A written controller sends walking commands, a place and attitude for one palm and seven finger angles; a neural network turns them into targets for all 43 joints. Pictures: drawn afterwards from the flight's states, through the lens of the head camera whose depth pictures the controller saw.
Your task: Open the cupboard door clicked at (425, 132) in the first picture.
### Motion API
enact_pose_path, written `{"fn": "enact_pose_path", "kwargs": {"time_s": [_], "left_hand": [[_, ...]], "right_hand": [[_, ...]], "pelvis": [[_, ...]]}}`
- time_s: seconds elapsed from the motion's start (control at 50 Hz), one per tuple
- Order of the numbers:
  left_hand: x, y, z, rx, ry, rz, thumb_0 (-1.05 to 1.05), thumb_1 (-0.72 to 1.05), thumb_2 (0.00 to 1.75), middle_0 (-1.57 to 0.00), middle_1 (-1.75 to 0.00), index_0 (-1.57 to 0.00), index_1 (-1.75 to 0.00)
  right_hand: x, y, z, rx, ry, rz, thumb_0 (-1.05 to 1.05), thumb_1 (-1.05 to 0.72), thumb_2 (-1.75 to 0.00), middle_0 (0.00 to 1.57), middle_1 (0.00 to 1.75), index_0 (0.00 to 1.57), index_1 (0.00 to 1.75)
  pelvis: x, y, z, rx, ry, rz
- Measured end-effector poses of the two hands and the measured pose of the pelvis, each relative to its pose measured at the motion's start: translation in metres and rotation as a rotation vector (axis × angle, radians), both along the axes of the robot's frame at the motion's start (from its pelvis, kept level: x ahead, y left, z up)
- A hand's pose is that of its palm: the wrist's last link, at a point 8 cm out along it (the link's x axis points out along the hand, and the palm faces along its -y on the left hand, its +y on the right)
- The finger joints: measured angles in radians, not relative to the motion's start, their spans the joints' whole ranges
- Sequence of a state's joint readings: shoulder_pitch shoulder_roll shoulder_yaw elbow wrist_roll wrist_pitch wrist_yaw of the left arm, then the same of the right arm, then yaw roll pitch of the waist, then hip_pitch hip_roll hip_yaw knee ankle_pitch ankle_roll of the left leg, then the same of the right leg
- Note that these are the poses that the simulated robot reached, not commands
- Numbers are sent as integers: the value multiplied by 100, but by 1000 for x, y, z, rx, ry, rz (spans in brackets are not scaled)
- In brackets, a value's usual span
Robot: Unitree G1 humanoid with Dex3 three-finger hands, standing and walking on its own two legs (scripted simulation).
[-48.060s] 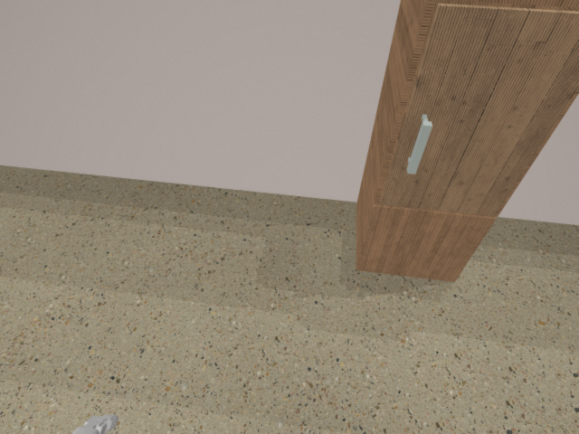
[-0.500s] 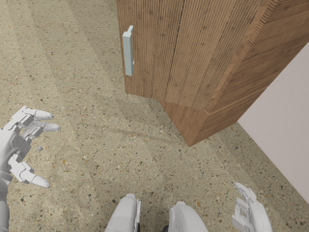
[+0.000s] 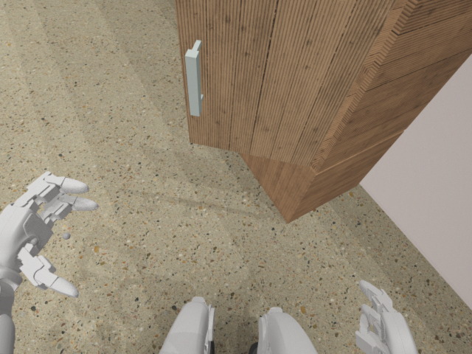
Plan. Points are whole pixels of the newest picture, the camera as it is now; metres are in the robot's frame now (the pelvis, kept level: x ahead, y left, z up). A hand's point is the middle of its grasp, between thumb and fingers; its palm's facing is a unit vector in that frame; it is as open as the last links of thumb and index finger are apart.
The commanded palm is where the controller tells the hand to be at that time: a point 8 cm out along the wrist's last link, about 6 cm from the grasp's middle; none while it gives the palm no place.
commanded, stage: move the hooked fingers beside the handle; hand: left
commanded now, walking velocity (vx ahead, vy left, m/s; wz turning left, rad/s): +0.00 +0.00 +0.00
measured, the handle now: (196, 80) +0.64 +0.13 +0.04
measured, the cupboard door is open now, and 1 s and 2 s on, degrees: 49 49 49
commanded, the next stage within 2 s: none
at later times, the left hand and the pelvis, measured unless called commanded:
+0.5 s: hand (97, 181) +0.37 +0.25 +0.04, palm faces -0.14 -0.99 -0.04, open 14.0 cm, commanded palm +0.35 +0.30 +0.04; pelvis +0.01 +0.00 +0.00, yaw +0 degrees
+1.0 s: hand (131, 139) +0.46 +0.22 +0.04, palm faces -0.13 -0.99 -0.04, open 14.0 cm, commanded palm +0.45 +0.27 +0.04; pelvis +0.01 +0.00 -0.01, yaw -1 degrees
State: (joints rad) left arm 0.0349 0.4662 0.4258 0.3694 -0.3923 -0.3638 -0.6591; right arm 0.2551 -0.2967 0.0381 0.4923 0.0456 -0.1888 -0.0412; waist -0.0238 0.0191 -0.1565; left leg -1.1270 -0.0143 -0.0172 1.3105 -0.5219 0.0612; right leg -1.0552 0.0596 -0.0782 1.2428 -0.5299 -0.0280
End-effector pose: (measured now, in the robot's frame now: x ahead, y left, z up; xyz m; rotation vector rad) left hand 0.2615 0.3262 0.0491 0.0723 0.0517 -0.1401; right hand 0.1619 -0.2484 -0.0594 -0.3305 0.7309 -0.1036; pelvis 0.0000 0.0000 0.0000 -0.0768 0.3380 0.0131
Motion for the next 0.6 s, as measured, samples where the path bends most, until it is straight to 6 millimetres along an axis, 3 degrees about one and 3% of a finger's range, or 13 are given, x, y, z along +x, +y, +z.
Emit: {"fn": "enact_pose_path", "kwargs": {"time_s": [0.2, 0.4, 0.6], "left_hand": [[10, 7, -2, -25, -16, 29, -1, -50, 30, -30, -120, -30, -120], [69, -19, -6, -37, -37, -30, -1, -51, 30, -30, -120, -30, -120], [106, -13, -3, -35, 0, 24, -1, -50, 30, -30, -120, -30, -120]], "right_hand": [[13, 2, -5, -9, 1, 30, 1, -90, -90, 21, 30, 20, 30], [4, -5, -15, -30, 66, -7, 1, -90, -90, 21, 30, 20, 30], [-25, -14, -22, -14, 192, -72, 1, -90, -90, 21, 30, 20, 30]], "pelvis": [[3, 0, -3, -5, 12, 11], [5, -2, -8, -4, 35, 3], [14, -3, -3, 5, 57, -14]]}}
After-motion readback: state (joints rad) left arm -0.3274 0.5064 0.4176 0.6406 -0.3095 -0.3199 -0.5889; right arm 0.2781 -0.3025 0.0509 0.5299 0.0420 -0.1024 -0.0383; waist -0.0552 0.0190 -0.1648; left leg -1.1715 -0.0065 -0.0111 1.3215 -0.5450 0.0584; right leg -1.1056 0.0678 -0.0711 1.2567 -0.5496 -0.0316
